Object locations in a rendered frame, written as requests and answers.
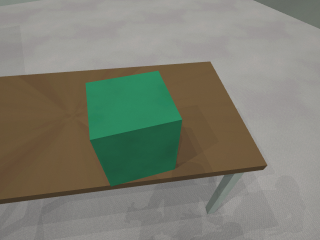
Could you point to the carton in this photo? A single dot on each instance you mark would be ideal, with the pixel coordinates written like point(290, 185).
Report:
point(134, 126)

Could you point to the table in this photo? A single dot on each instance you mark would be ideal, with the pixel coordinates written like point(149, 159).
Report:
point(45, 147)

